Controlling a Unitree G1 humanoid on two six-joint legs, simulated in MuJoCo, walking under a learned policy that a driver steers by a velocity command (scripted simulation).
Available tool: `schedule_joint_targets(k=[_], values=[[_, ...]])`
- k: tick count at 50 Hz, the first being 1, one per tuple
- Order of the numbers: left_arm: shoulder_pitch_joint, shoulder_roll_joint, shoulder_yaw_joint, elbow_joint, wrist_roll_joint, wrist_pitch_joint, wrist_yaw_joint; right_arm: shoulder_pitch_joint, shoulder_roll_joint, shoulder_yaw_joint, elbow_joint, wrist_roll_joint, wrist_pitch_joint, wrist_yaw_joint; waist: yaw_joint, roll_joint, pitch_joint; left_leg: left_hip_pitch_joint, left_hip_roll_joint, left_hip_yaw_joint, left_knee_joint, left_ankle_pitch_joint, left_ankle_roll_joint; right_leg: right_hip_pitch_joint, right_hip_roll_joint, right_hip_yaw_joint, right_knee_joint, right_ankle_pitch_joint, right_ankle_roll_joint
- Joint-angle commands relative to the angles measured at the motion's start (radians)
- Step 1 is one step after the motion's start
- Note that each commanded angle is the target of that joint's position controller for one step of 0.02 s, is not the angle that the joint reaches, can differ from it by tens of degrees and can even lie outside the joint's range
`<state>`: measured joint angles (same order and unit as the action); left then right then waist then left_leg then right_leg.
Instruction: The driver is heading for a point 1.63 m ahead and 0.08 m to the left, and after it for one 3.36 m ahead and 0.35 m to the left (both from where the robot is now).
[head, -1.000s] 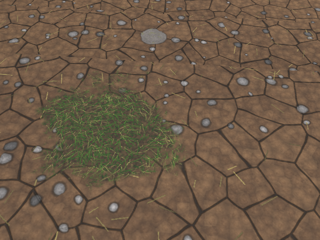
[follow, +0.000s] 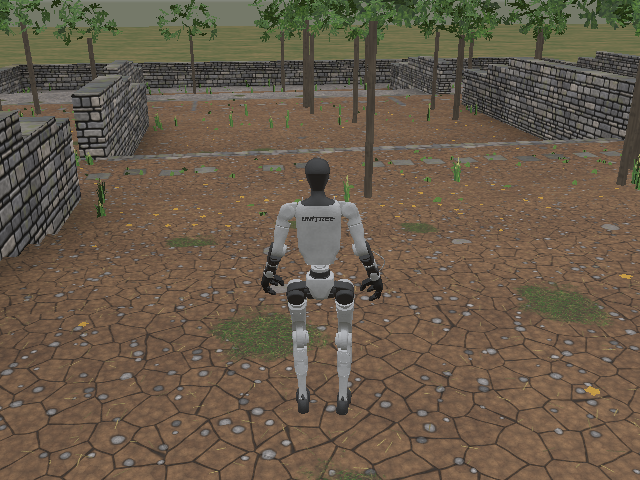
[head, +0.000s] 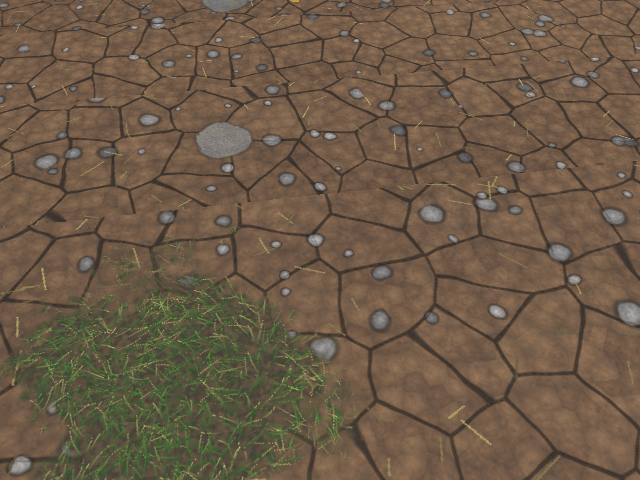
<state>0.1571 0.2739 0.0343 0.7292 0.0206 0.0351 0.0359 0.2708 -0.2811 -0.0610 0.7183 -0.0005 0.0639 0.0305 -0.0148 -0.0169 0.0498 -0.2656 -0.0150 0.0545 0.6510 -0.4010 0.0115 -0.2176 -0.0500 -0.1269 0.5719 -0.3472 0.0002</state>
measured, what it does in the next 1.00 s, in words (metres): steps on the spot: left foot, then right foot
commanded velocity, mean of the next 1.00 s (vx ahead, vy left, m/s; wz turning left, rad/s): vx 0.15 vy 0.00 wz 0.06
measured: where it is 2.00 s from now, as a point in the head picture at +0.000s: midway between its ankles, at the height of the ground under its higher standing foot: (413, 294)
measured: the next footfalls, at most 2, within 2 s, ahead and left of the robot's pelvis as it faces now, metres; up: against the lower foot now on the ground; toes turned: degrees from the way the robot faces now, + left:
left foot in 0.02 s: +0.02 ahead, +0.09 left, +0.00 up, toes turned +2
right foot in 0.56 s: +0.10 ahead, -0.08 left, +0.00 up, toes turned +21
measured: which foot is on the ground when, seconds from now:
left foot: up 0.00-0.00, down 0.02-0.56, up 0.58-0.86, down 0.88-1.00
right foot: down 0.00-0.02, up 0.04-0.54, down 0.56-0.88, up 0.90-1.00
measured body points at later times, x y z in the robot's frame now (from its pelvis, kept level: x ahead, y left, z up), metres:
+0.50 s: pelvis +0.01 +0.01 +0.01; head +0.03 +0.02 +0.46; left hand +0.06 +0.31 -0.10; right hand +0.20 -0.22 -0.10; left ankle -0.02 +0.09 -0.73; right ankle +0.06 -0.10 -0.71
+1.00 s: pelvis +0.07 +0.02 +0.01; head +0.09 +0.03 +0.46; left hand +0.21 +0.31 -0.09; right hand +0.15 -0.28 -0.09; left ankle -0.01 +0.12 -0.73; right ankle +0.08 -0.10 -0.66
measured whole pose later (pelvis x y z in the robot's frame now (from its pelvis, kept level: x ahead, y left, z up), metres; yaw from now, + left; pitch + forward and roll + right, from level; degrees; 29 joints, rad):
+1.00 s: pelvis +0.07 +0.02 +0.01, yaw +2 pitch +3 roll +0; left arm 0.19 0.33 0.09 0.70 0.02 0.03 -0.05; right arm 0.30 -0.33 -0.04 0.76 -0.04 -0.04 -0.03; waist -0.03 -0.02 -0.01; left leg -0.10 -0.03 0.02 0.35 -0.30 0.03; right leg -0.57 0.05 0.07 1.03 -0.28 -0.02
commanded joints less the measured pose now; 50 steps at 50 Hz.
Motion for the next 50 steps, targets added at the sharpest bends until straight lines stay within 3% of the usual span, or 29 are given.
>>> schedule_joint_targets(k=[1, 2, 3, 5, 7, 8, 10, 19, 24, 26, 27, 28, 29, 30, 32, 34, 35, 36, 37, 38, 41, 42, 43, 44, 45, 46, 47, 48, 50], values=[[0.054, 0.147, 0.052, -0.044, -0.001, -0.013, -0.004, 0.059, -0.153, -0.043, -0.072, -0.022, -0.035, -0.014, -0.019, 0.095, -0.107, 0.169, 0.095, -0.236, -0.308, 0.334, 0.07, -0.091, -0.126, 0.016, 0.275, 0.25, -0.02], [-0.029, 0.059, 0.024, -0.134, 0.003, -0.004, -0.003, 0.117, -0.325, -0.084, -0.077, -0.019, -0.043, -0.011, -0.031, 0.339, -0.073, 0.252, 0.364, -0.655, -0.306, 0.871, 0.243, -0.422, 0.09, 0.012, 0.439, -0.308, 0.055], [-0.078, 0.084, 0.022, -0.138, 0.014, 0.004, 0.006, 0.214, -0.3, -0.09, -0.056, -0.005, -0.041, -0.01, -0.089, 0.192, -0.126, 0.295, 0.379, -0.65, -0.293, 0.908, 0.335, -0.45, 0.071, 0.165, 0.591, -0.352, 0.044], [-0.059, 0.104, 0.027, -0.111, -0.007, -0.005, -0.003, 0.068, -0.211, -0.066, -0.074, -0.001, -0.019, -0.027, -0.016, 0.083, -0.033, 0.207, 0.252, -0.48, -0.299, 0.682, 0.279, -0.464, 0.022, 0.203, 0.586, -0.152, 0.036], [-0.038, 0.131, 0.035, -0.1, 0.01, -0.01, -0.011, -0.023, -0.171, -0.054, -0.104, 0.009, -0.008, -0.035, 0.012, 0.114, -0.054, 0.185, 0.161, -0.416, -0.301, 0.671, 0.218, -0.42, 0.025, 0.192, 0.541, -0.045, 0.046], [-0.023, 0.128, 0.034, -0.094, 0.014, -0.006, -0.017, -0.016, -0.176, -0.055, -0.104, 0.008, -0.007, -0.032, 0.013, 0.101, -0.081, 0.183, 0.148, -0.409, -0.293, 0.688, 0.21, -0.398, 0.038, 0.188, 0.537, -0.026, 0.053], [0.002, 0.115, 0.029, -0.084, 0.005, 0.001, -0.022, 0.005, -0.184, -0.058, -0.097, 0.005, -0.012, -0.031, 0.007, 0.08, -0.112, 0.202, 0.145, -0.397, -0.285, 0.697, 0.202, -0.386, 0.045, 0.175, 0.498, -0.005, 0.06], [-0.032, 0.117, 0.023, -0.087, -0.004, 0.009, -0.018, 0.027, -0.175, -0.039, -0.081, -0.023, -0.014, -0.041, -0.035, 0.124, -0.066, 0.15, 0.155, -0.475, -0.291, 0.546, 0.201, -0.306, 0.051, 0.172, 0.302, -0.007, 0.032], [0.0, 0.111, 0.017, -0.078, -0.019, 0.002, -0.01, -0.013, -0.164, -0.026, -0.067, -0.028, -0.017, -0.04, -0.017, 0.132, -0.062, 0.105, 0.148, -0.506, -0.252, 0.64, 0.188, -0.134, 0.078, 0.158, 0.118, -0.051, -0.001], [0.056, 0.092, 0.01, -0.058, -0.018, -0.007, -0.003, -0.05, -0.148, -0.015, -0.059, -0.015, -0.02, -0.044, 0.028, 0.116, -0.065, 0.071, 0.117, -0.507, -0.221, 0.604, 0.146, 0.004, 0.082, 0.156, -0.106, 0.062, -0.019], [0.081, 0.092, 0.007, -0.049, -0.009, -0.017, 0.004, -0.055, -0.128, -0.006, -0.055, -0.007, -0.025, -0.048, 0.043, 0.089, -0.072, 0.016, 0.089, -0.497, -0.204, 0.489, 0.1, 0.115, 0.04, 0.2, -0.244, 0.198, -0.032], [0.073, 0.116, 0.0, -0.049, 0.007, -0.029, 0.011, -0.005, -0.046, 0.021, -0.048, -0.012, -0.036, -0.048, 0.009, -0.06, -0.115, -0.012, 0.031, -0.395, -0.134, 0.28, 0.047, 0.198, -0.135, 0.384, -0.332, 0.282, -0.063], [-0.005, 0.152, -0.006, -0.062, 0.001, -0.033, 0.003, 0.083, -0.05, 0.02, -0.021, -0.011, -0.033, -0.05, -0.059, -0.137, -0.098, -0.009, -0.076, -0.255, -0.149, 0.012, 0.018, 0.127, -0.257, 0.529, -0.297, 0.532, -0.167], [0.005, 0.118, -0.01, -0.045, -0.005, -0.031, -0.01, 0.062, -0.086, 0.014, 0.007, -0.022, -0.025, -0.058, -0.034, -0.126, -0.104, 0.09, -0.04, -0.211, -0.178, 0.004, 0.015, 0.051, -0.239, 0.526, -0.272, 0.513, -0.212], [0.0, 0.179, 0.014, -0.041, -0.011, -0.023, -0.028, -0.035, -0.121, 0.001, 0.001, -0.026, -0.03, -0.062, -0.005, -0.159, -0.053, 0.068, -0.069, -0.175, -0.18, 0.107, 0.013, 0.047, -0.114, 0.488, -0.232, 0.416, -0.153], [0.047, 0.228, 0.039, -0.037, -0.02, -0.017, -0.029, -0.047, -0.134, -0.006, -0.01, -0.016, -0.032, -0.058, 0.014, -0.186, -0.059, -0.036, -0.094, -0.124, -0.069, 0.029, -0.008, 0.108, -0.117, 0.545, -0.214, 0.488, -0.174], [0.115, 0.231, 0.05, -0.018, -0.017, -0.013, -0.033, -0.06, -0.126, -0.002, -0.022, -0.021, -0.036, -0.055, 0.038, -0.156, -0.104, -0.099, -0.107, -0.107, 0.008, -0.113, -0.014, 0.162, -0.122, 0.605, -0.249, 0.246, -0.21], [0.166, 0.234, 0.06, 0.0, -0.01, -0.008, -0.037, -0.095, -0.125, -0.001, -0.041, -0.032, -0.044, -0.046, 0.059, -0.133, -0.095, -0.166, -0.094, -0.122, 0.08, -0.175, -0.012, 0.176, -0.133, 0.681, -0.305, -0.09, -0.243], [0.169, 0.229, 0.067, 0.006, -0.005, -0.002, -0.04, -0.126, -0.118, 0.001, -0.054, -0.038, -0.051, -0.036, 0.061, -0.13, -0.052, -0.209, -0.071, -0.14, 0.123, -0.177, -0.008, 0.138, -0.136, 0.732, -0.358, -0.348, -0.256], [0.134, 0.221, 0.071, -0.001, -0.004, 0.001, -0.044, -0.15, -0.109, 0.005, -0.067, -0.033, -0.06, -0.03, 0.048, -0.143, -0.004, -0.214, -0.057, -0.142, 0.123, -0.156, -0.008, 0.071, -0.125, 0.744, -0.383, -0.393, -0.253], [-0.009, 0.203, 0.081, -0.048, -0.01, -0.003, -0.06, -0.1, -0.084, 0.015, -0.057, -0.011, -0.09, -0.03, -0.024, -0.112, -0.018, 0.035, -0.079, -0.11, -0.082, -0.075, -0.006, -0.13, -0.019, 0.647, -0.364, -0.212, -0.19], [-0.083, 0.199, 0.086, -0.073, -0.009, -0.001, -0.063, -0.011, -0.078, 0.015, -0.03, -0.001, -0.094, -0.038, -0.084, -0.1, -0.028, 0.19, -0.088, -0.08, -0.244, 0.022, 0.006, -0.222, 0.033, 0.593, -0.329, -0.173, -0.145], [-0.157, 0.186, 0.089, -0.101, -0.005, -0.003, -0.058, 0.136, -0.108, 0.004, 0.015, -0.001, -0.095, -0.057, -0.165, -0.068, -0.024, 0.423, -0.074, -0.041, -0.415, 0.151, 0.019, -0.382, 0.112, 0.516, -0.249, -0.169, -0.064], [-0.15, 0.123, 0.079, -0.117, -0.017, -0.016, -0.053, 0.217, -0.209, -0.022, 0.042, -0.012, -0.098, -0.079, -0.178, 0.081, -0.054, 0.654, 0.091, -0.163, -0.455, 0.063, 0.038, -0.6, 0.202, 0.368, -0.006, -0.187, 0.011], [-0.084, 0.031, 0.047, -0.139, -0.027, -0.03, -0.048, 0.109, -0.291, -0.036, -0.01, -0.029, -0.101, -0.088, -0.116, 0.254, -0.1, 0.586, 0.417, -0.602, -0.505, -0.28, 0.103, -0.702, 0.203, 0.288, 0.301, -0.178, -0.012], [-0.126, 0.094, 0.047, -0.163, -0.009, -0.035, -0.056, 0.011, -0.273, -0.036, -0.033, -0.053, -0.103, -0.087, -0.068, 0.129, -0.05, 0.411, 0.484, -0.664, -0.505, -0.383, 0.166, -0.718, 0.06, 0.27, 0.421, -0.046, -0.021], [-0.136, 0.124, 0.057, -0.16, -0.007, -0.037, -0.071, -0.029, -0.2, -0.017, -0.043, -0.05, -0.113, -0.077, -0.044, 0.07, -0.008, 0.362, 0.431, -0.593, -0.506, -0.359, 0.164, -0.721, 0.035, 0.266, 0.477, 0.014, -0.025], [-0.095, 0.129, 0.06, -0.14, 0.001, -0.036, -0.086, -0.034, -0.172, -0.007, -0.04, -0.042, -0.125, -0.067, -0.027, 0.072, 0.004, 0.356, 0.366, -0.482, -0.51, -0.271, 0.134, -0.718, 0.029, 0.258, 0.518, 0.06, -0.019], [-0.056, 0.132, 0.062, -0.122, 0.017, -0.024, -0.115, 0.027, -0.173, -0.004, -0.017, -0.036, -0.143, -0.061, -0.038, 0.119, 0.0, 0.355, 0.287, -0.299, -0.523, -0.116, 0.097, -0.718, 0.022, 0.203, 0.629, 0.112, -0.018]])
